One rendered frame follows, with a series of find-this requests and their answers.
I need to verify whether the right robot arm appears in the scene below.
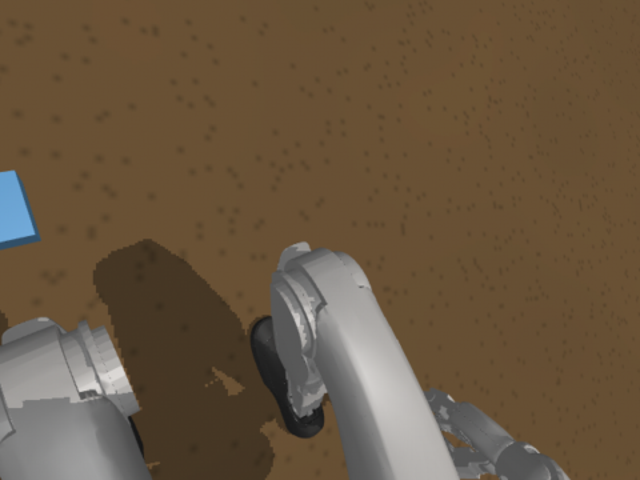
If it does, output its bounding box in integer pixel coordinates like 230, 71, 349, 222
495, 441, 570, 480

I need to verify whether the right robot foot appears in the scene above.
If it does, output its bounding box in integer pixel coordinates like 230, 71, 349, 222
250, 316, 324, 438

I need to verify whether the left robot foot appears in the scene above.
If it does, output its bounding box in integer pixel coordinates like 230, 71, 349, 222
128, 416, 145, 461

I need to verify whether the right robot hand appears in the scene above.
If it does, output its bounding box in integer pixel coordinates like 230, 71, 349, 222
423, 387, 516, 479

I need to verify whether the carton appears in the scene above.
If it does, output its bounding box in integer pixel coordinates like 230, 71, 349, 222
0, 170, 41, 250

